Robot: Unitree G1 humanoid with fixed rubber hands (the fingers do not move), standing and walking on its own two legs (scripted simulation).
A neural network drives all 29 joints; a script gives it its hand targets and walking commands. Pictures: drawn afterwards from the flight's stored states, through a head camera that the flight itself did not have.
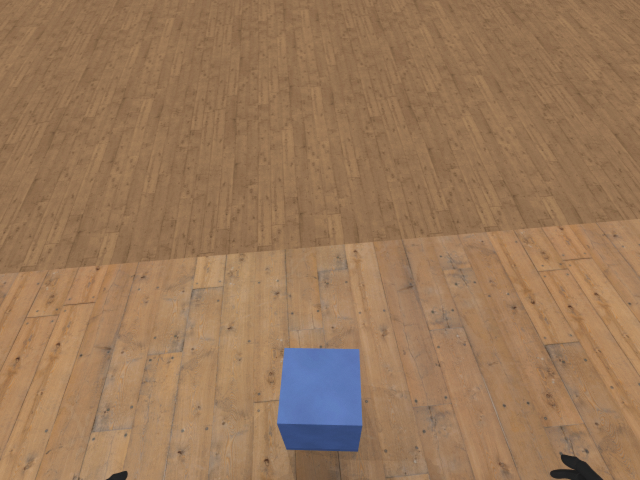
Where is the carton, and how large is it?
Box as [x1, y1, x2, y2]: [277, 348, 361, 451]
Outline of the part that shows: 284,348 277,424 286,449 357,451 361,430 358,349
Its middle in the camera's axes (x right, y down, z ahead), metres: +0.01 +0.46 +1.10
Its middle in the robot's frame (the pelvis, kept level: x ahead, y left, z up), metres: +0.44 +0.04 -0.66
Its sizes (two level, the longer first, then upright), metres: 0.210 0.200 0.250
